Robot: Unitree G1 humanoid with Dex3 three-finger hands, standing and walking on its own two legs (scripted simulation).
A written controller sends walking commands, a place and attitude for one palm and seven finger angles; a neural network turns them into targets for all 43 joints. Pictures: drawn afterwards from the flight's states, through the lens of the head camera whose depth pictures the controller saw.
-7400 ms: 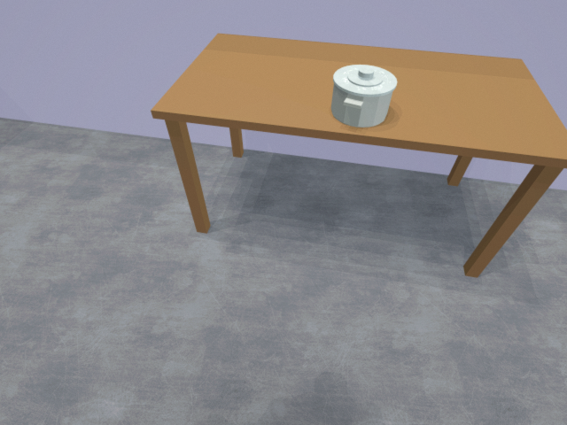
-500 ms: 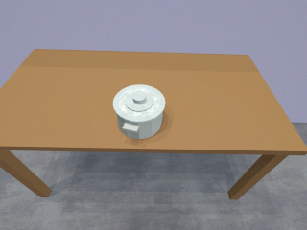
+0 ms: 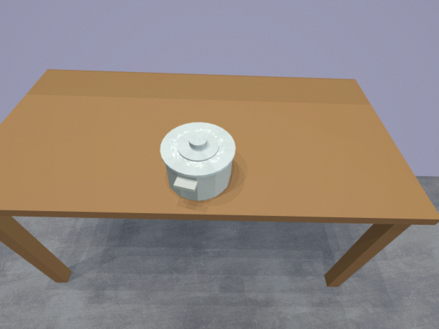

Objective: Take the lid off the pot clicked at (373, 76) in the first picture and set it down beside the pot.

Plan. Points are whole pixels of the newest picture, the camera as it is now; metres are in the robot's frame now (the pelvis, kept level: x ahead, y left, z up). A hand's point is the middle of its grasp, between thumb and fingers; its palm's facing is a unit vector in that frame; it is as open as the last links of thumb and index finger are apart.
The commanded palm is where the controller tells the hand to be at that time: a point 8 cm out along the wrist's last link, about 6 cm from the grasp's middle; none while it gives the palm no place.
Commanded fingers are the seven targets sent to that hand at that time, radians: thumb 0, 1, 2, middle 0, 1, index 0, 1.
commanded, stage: look again from close up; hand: left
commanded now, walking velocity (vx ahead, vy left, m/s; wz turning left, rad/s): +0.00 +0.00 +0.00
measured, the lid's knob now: (197, 141) +0.53 +0.09 +0.01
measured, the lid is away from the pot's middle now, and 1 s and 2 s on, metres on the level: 0.00 0.00 0.00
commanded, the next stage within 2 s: shuffle to correct the standing spot in 0.90 s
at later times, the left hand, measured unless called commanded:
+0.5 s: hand out of the picture -0.02 +0.16 -0.18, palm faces +0.03 -0.99 -0.16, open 7.4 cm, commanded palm none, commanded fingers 0.00 0.90 0.90 -0.20 -0.30 -0.20 -0.30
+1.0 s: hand out of the picture -0.04 +0.16 -0.18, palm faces +0.03 -0.99 -0.15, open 7.4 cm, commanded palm none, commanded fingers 0.00 0.90 0.90 -0.20 -0.30 -0.20 -0.30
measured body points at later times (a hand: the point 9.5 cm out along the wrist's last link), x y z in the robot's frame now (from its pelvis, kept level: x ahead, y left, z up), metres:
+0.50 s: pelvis -0.01 +0.00 +0.00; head +0.00 +0.01 +0.45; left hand -0.02 +0.21 -0.16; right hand -0.02 -0.21 -0.16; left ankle -0.03 +0.09 -0.74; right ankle +0.00 -0.13 -0.74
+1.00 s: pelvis -0.01 +0.01 +0.00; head +0.00 +0.02 +0.45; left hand -0.04 +0.21 -0.17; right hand -0.03 -0.20 -0.16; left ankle -0.03 +0.09 -0.74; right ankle +0.00 -0.13 -0.74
